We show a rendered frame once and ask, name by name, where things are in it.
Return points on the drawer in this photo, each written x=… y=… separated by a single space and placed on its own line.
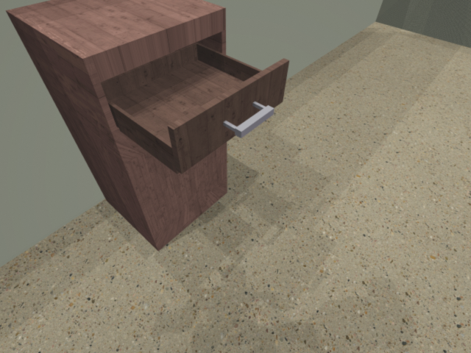
x=174 y=107

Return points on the handle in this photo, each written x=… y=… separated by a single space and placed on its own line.
x=253 y=122

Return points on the cabinet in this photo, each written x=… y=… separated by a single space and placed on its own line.
x=77 y=44

